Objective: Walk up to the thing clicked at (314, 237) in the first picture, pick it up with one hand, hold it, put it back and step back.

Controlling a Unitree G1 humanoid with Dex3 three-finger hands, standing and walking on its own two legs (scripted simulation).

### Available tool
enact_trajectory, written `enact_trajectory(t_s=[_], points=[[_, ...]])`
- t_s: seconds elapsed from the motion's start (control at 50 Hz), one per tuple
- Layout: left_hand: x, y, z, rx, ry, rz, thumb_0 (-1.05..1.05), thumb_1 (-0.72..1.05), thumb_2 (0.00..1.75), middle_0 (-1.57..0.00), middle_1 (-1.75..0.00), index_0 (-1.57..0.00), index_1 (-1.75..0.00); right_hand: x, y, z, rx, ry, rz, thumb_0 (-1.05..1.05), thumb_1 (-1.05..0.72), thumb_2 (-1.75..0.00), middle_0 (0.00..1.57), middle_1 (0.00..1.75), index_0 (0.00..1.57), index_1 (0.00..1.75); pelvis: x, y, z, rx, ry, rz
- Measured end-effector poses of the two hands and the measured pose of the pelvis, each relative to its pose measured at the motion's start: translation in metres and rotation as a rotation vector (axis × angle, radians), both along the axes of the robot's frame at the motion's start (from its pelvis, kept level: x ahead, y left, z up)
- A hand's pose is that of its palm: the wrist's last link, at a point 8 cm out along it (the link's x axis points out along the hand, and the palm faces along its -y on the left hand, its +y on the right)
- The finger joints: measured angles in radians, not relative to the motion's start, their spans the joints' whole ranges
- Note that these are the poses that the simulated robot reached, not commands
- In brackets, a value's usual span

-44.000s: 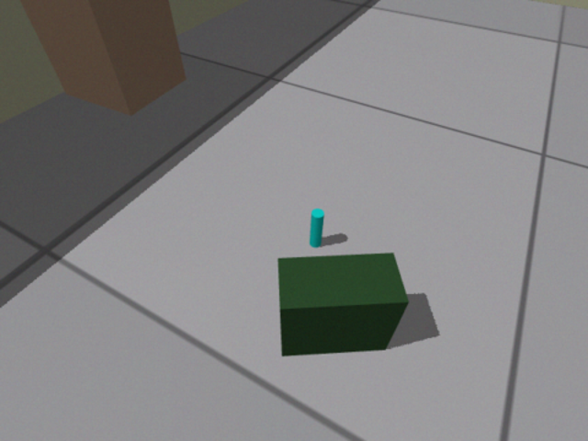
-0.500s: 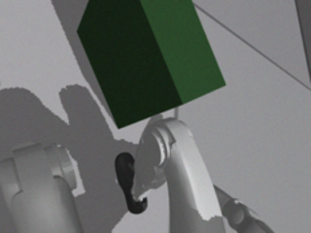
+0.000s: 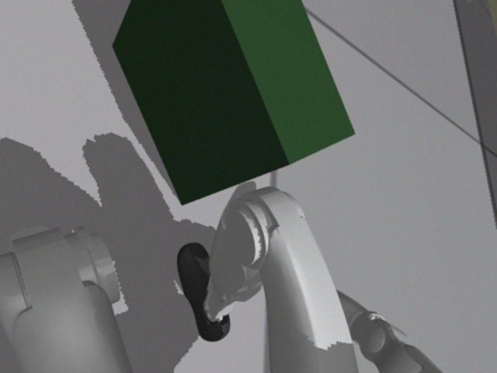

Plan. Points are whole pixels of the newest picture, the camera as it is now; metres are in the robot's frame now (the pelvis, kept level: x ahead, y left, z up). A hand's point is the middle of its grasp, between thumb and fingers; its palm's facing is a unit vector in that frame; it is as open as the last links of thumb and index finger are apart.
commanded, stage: open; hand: left
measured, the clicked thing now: out of the picture +0.45 +0.26 -0.18
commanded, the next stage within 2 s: withdraw in 0.28 s
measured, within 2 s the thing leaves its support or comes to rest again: rests again in 0.08 s
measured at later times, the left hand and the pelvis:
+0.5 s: hand out of the picture +0.45 +0.26 -0.17, palm faces +0.26 -0.97 +0.02, open 13.4 cm; pelvis +0.00 +0.00 +0.00, yaw +0 degrees
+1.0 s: hand out of the picture +0.40 +0.36 -0.06, palm faces +0.23 -0.94 -0.26, open 17.0 cm; pelvis +0.01 +0.00 +0.04, yaw +4 degrees
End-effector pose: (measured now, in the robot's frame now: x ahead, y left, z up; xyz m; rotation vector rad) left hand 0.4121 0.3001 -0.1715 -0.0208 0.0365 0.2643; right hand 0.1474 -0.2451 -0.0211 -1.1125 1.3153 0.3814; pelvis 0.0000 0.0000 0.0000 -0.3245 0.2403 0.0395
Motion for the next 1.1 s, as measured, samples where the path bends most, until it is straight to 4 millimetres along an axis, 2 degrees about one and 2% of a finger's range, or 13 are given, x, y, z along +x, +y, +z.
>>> enact_trajectory(t_s=[0.16, 0.3, 0.46, 0.58, 0.7, 0.84, 0.98, 1.1], points=[[0.002, 0.000, 0.002, 0.002, -0.013, -0.012, 0.00, 0.00, 0.75, -0.87, -0.85, -0.89, -0.86, 0.001, 0.001, 0.001, -0.001, 0.004, 0.001, 0.00, -0.91, -0.90, 0.21, 0.30, 0.21, 0.30, 0.001, 0.000, 0.001, -0.003, 0.003, -0.001], [0.003, -0.001, 0.003, -0.002, -0.011, -0.009, 0.00, -0.17, 0.53, -0.74, -0.65, -0.74, -0.66, 0.003, 0.000, 0.002, 0.000, -0.003, 0.002, 0.00, -0.92, -0.90, 0.21, 0.30, 0.21, 0.30, 0.001, 0.000, 0.002, -0.002, 0.003, -0.002], [0.001, 0.000, 0.002, -0.002, -0.011, -0.005, 0.00, -0.29, 0.38, -0.56, -0.46, -0.55, -0.47, 0.003, 0.001, 0.001, 0.002, -0.005, 0.006, 0.00, -0.92, -0.90, 0.21, 0.30, 0.21, 0.30, 0.000, 0.000, 0.001, -0.002, 0.000, -0.004], [-0.001, 0.014, 0.010, 0.012, -0.046, 0.022, -0.01, -0.31, 0.31, -0.40, -0.32, -0.39, -0.33, 0.002, 0.000, 0.001, 0.001, -0.008, -0.008, 0.00, -0.91, -0.90, 0.21, 0.30, 0.21, 0.30, 0.001, -0.001, 0.002, 0.001, 0.003, -0.003], [-0.009, 0.050, 0.045, 0.067, -0.093, 0.041, -0.01, -0.33, 0.25, -0.29, -0.23, -0.27, -0.24, 0.005, -0.001, 0.002, 0.014, -0.036, -0.064, 0.00, -0.90, -0.90, 0.21, 0.30, 0.21, 0.30, 0.003, -0.002, 0.007, 0.015, 0.039, 0.008], [-0.022, 0.082, 0.091, 0.104, -0.040, -0.001, -0.01, -0.38, 0.18, -0.21, -0.17, -0.20, -0.17, 0.018, -0.001, 0.003, 0.082, -0.118, -0.132, 0.00, -0.89, -0.90, 0.21, 0.30, 0.21, 0.30, 0.004, -0.001, 0.017, 0.032, 0.096, 0.028], [-0.040, 0.102, 0.120, 0.215, 0.175, -0.019, -0.01, -0.50, 0.13, -0.13, -0.10, -0.12, -0.11, 0.026, 0.004, 0.002, 0.165, -0.177, -0.290, 0.00, -0.92, -0.91, 0.21, 0.30, 0.21, 0.30, 0.005, -0.003, 0.035, 0.067, 0.169, 0.043], [-0.065, 0.132, 0.171, 0.313, 0.316, 0.081, -0.01, -0.53, 0.10, -0.10, -0.08, -0.09, -0.09, 0.027, 0.008, 0.003, 0.237, -0.182, -0.416, 0.01, -0.92, -0.91, 0.21, 0.30, 0.21, 0.30, 0.009, -0.004, 0.059, 0.103, 0.250, 0.066]])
